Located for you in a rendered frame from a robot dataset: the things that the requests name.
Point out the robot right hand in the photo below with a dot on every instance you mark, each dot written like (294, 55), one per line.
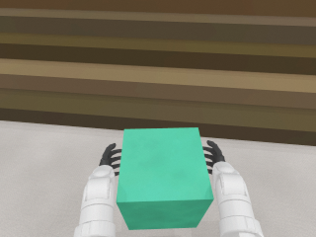
(215, 157)

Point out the carton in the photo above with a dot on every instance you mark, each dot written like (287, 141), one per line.
(163, 181)

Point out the robot left hand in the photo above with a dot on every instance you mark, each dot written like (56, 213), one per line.
(106, 157)

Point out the right robot forearm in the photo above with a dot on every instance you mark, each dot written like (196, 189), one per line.
(235, 209)

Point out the left robot forearm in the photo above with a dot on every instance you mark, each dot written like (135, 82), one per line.
(98, 205)

